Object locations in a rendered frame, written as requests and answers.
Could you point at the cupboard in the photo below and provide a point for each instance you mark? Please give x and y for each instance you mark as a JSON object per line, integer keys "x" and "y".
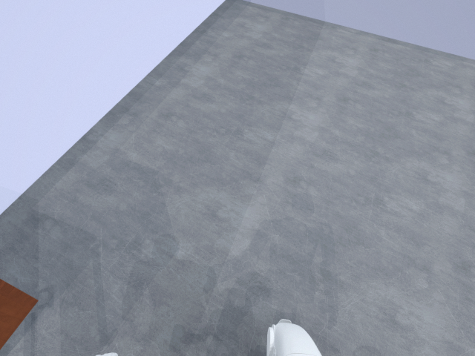
{"x": 14, "y": 307}

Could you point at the robot right thigh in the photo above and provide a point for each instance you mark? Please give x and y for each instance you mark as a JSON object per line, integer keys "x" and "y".
{"x": 287, "y": 339}

